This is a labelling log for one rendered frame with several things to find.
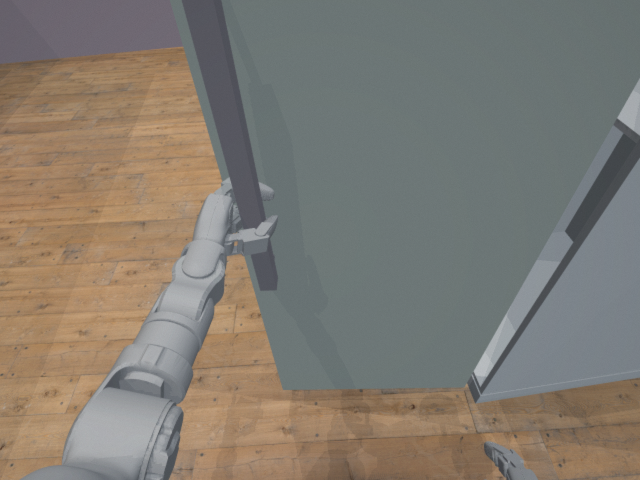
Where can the robot left forearm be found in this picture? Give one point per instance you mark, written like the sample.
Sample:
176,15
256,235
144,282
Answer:
159,361

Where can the robot right hand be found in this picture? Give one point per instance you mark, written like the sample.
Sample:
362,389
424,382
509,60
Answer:
510,464

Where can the left robot upper arm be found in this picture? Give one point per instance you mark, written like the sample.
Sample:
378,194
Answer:
123,435

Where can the fridge door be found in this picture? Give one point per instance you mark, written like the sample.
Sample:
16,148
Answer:
421,154

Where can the handle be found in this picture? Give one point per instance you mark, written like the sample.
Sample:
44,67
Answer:
210,37

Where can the robot left hand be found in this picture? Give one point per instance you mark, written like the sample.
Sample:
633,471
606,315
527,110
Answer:
218,217

